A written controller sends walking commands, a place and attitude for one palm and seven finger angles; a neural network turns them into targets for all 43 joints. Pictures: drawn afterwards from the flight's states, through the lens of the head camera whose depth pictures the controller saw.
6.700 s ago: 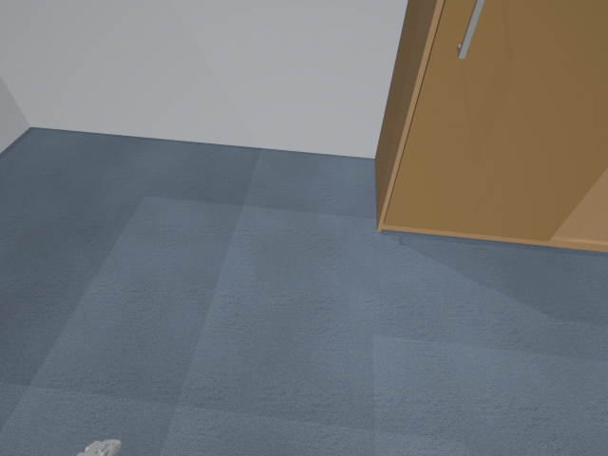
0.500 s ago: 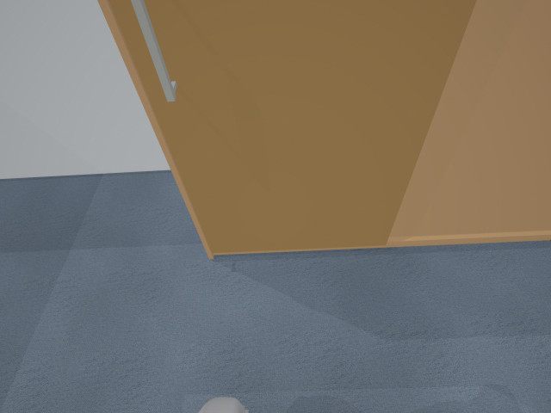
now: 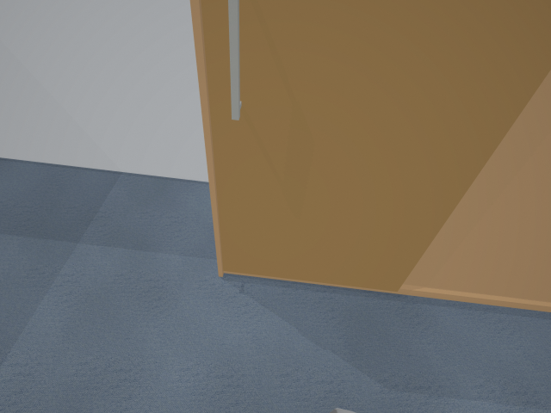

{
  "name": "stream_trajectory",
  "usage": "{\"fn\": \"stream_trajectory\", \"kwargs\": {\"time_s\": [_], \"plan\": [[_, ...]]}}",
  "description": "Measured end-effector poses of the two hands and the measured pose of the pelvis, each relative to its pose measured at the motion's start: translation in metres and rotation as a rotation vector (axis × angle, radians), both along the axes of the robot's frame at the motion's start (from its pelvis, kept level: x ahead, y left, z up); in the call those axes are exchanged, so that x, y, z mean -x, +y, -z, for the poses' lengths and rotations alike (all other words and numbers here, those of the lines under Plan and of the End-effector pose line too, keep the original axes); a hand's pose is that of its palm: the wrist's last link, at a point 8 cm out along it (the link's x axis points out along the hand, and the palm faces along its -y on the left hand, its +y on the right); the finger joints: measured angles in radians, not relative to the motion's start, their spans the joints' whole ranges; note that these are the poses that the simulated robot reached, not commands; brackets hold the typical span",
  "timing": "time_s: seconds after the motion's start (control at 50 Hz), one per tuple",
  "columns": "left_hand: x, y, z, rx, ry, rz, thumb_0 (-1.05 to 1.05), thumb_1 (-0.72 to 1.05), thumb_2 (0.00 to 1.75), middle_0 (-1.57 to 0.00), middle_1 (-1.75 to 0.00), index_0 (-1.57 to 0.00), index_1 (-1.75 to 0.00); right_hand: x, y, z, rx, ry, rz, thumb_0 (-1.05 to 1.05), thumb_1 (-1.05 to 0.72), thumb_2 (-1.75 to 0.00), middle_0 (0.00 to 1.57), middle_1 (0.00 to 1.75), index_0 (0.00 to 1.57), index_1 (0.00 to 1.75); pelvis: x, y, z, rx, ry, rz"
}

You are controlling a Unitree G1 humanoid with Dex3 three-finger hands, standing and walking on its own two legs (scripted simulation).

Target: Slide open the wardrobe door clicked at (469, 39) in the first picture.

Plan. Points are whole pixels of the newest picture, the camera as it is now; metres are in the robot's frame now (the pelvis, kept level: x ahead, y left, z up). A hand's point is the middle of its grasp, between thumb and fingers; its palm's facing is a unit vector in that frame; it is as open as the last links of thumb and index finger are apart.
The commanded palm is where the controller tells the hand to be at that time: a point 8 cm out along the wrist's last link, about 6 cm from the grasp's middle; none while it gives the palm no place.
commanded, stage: take the last steps up to it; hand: left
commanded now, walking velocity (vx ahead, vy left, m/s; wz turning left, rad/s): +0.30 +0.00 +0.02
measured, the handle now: (236, 47) +0.74 +0.14 +0.19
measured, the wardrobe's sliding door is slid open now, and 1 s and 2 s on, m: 0.00 0.00 0.00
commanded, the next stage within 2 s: come to a stop and stand still in 0.62 s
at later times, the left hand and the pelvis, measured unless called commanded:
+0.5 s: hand (201, 384) +0.20 +0.13 -0.17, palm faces +0.09 -0.97 -0.24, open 7.1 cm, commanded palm none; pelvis +0.17 -0.06 +0.00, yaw +2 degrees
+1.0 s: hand (186, 348) +0.27 +0.18 -0.19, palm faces +0.08 -0.98 -0.18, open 7.4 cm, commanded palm none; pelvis +0.26 +0.00 -0.01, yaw +0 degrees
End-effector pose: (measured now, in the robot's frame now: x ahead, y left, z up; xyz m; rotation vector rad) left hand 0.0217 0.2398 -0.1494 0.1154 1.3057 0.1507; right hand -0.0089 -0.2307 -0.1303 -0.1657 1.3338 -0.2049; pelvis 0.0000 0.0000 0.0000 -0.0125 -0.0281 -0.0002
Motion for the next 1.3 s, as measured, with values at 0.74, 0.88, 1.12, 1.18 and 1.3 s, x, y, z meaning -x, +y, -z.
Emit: {"fn": "stream_trajectory", "kwargs": {"time_s": [0.74, 0.88, 1.12, 1.18, 1.3], "plan": [[-0.133, -0.044, 0.016, 0.030, 0.229, -0.151, 0.00, 0.92, 0.90, -0.20, -0.29, -0.20, -0.30, -0.378, -0.001, 0.013, -0.040, -0.237, -0.179, 0.01, -0.91, -0.90, 0.19, 0.30, 0.19, 0.30, -0.249, -0.011, 0.021, 0.012, 0.010, -0.033], [-0.185, -0.026, 0.017, 0.028, 0.212, -0.111, 0.01, 0.92, 0.90, -0.20, -0.29, -0.20, -0.30, -0.388, 0.030, 0.008, -0.040, -0.208, -0.143, 0.00, -0.91, -0.90, 0.20, 0.30, 0.20, 0.30, -0.269, 0.004, 0.013, -0.004, -0.010, -0.011], [-0.279, -0.014, 0.002, -0.063, -0.012, -0.014, 0.00, 0.91, 0.90, -0.20, -0.29, -0.20, -0.30, -0.337, -0.025, 0.010, 0.012, -0.120, -0.031, -0.01, -0.92, -0.90, 0.20, 0.30, 0.20, 0.30, -0.252, -0.020, 0.010, 0.002, 0.008, 0.003], [-0.287, -0.025, -0.004, -0.090, -0.056, 0.013, 0.00, 0.92, 0.90, -0.20, -0.29, -0.20, -0.30, -0.313, -0.044, 0.021, -0.004, -0.088, -0.004, 0.00, -0.92, -0.90, 0.20, 0.30, 0.20, 0.30, -0.246, -0.035, 0.014, -0.008, 0.009, 0.005], [-0.272, -0.063, -0.017, -0.109, -0.071, 0.042, 0.00, 0.91, 0.90, -0.20, -0.29, -0.20, -0.30, -0.266, -0.069, 0.037, -0.075, 0.001, 0.044, 0.01, -0.91, -0.90, 0.20, 0.30, 0.20, 0.30, -0.240, -0.061, 0.012, -0.036, 0.000, 0.009]]}}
